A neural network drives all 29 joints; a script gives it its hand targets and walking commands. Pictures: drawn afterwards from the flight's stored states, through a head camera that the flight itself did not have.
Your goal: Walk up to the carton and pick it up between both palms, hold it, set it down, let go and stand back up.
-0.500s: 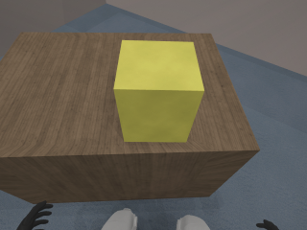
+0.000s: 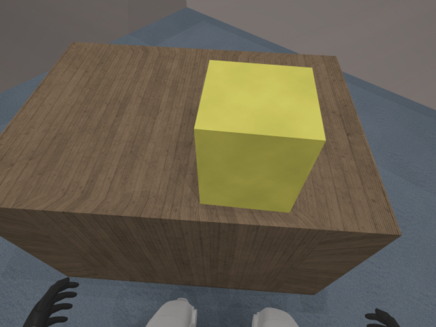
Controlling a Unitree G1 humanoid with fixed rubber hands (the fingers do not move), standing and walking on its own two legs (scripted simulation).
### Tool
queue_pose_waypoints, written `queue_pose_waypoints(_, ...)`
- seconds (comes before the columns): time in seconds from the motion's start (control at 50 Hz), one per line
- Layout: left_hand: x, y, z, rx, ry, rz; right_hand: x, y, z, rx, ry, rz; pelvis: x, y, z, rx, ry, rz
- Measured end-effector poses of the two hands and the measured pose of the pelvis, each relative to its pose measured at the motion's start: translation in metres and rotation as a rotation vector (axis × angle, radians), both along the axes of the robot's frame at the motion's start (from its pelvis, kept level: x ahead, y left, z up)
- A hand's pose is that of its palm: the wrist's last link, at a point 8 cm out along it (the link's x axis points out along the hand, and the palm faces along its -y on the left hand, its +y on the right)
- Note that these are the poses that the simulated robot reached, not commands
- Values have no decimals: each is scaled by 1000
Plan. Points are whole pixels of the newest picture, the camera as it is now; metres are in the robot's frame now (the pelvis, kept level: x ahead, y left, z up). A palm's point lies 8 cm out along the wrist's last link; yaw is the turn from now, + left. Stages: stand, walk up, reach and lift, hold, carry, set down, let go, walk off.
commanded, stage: walk up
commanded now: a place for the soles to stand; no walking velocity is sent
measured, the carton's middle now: (251, 140) +0.47 -0.07 +0.04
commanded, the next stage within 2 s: none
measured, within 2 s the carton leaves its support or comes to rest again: neither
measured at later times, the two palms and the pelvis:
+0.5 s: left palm out of the picture +0.11 +0.30 -0.06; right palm out of the picture +0.11 -0.32 -0.08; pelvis +0.00 -0.02 +0.00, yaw +3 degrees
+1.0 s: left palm out of the picture +0.07 +0.25 -0.06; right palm out of the picture +0.08 -0.37 -0.09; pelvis -0.03 -0.06 -0.01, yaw +3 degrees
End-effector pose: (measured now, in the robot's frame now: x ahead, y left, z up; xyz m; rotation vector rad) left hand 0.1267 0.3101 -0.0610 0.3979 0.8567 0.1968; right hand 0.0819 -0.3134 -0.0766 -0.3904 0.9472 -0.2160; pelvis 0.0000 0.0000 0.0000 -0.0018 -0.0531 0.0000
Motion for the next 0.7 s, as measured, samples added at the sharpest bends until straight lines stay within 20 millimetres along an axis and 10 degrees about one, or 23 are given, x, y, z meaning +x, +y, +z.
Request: queue_pose_waypoints(0.7,-19,-8,1,8,20,61,40,-9,1,3,-33,73,6,-16,0,8,17,63)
